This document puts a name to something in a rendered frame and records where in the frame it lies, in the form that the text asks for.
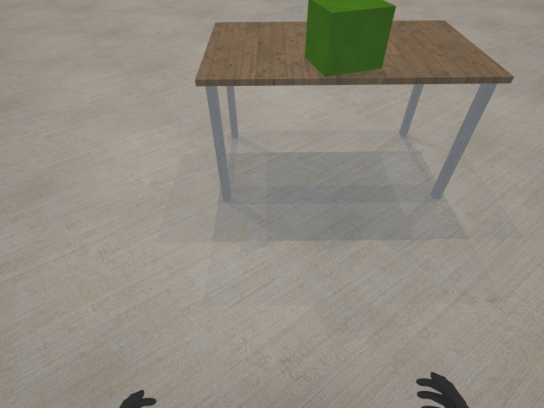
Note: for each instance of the robot left hand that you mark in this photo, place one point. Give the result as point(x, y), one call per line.
point(135, 400)

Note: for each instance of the carton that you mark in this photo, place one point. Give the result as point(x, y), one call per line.
point(347, 36)

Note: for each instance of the table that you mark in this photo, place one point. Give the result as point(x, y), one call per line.
point(273, 54)

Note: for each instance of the robot right hand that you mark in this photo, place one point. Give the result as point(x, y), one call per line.
point(450, 398)

